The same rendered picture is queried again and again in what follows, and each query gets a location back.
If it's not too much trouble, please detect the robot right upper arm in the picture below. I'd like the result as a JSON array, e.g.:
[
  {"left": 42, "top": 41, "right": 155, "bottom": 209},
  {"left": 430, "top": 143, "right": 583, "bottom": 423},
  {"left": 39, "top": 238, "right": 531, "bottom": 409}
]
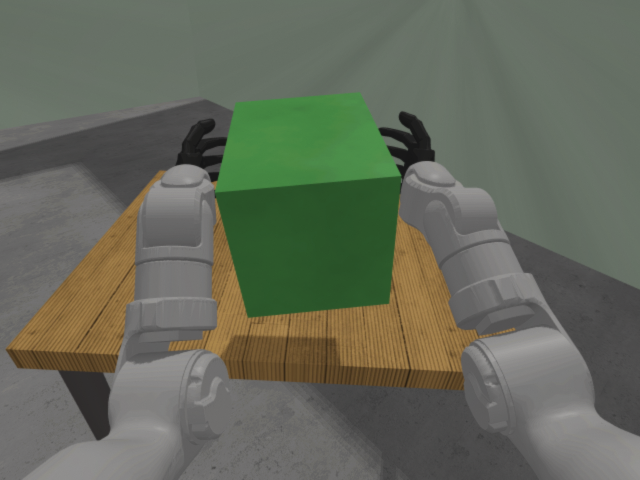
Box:
[{"left": 461, "top": 324, "right": 640, "bottom": 480}]

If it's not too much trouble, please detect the left robot hand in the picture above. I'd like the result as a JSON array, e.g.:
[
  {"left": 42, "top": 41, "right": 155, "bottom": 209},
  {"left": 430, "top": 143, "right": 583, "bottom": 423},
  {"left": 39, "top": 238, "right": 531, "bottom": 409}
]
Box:
[{"left": 175, "top": 119, "right": 227, "bottom": 198}]

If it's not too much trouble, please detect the table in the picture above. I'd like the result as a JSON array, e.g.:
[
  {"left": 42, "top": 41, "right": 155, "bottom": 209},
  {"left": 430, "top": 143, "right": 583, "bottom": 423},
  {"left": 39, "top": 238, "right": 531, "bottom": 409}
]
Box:
[{"left": 6, "top": 170, "right": 516, "bottom": 441}]

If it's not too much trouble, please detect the right robot forearm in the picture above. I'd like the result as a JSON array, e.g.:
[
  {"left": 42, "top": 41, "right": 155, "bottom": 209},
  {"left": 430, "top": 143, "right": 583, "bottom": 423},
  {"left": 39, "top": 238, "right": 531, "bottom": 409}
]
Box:
[{"left": 398, "top": 161, "right": 595, "bottom": 404}]

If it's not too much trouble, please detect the right robot hand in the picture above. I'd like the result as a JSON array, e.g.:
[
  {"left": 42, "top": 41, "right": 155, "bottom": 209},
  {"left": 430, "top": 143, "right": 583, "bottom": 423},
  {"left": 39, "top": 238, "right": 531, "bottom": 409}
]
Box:
[{"left": 378, "top": 111, "right": 435, "bottom": 193}]

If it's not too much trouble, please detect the robot left upper arm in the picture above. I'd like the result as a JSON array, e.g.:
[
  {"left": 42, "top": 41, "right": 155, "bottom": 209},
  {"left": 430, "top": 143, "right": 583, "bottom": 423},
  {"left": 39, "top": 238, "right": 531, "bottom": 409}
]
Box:
[{"left": 22, "top": 349, "right": 233, "bottom": 480}]

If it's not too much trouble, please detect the left robot forearm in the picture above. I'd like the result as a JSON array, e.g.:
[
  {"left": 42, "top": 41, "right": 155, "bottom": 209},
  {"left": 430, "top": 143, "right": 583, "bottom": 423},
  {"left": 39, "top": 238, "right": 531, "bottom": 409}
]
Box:
[{"left": 108, "top": 164, "right": 217, "bottom": 424}]

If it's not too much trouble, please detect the carton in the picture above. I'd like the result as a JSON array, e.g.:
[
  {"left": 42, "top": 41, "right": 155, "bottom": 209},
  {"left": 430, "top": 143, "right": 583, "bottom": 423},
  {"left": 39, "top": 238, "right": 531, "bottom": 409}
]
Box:
[{"left": 215, "top": 92, "right": 401, "bottom": 318}]

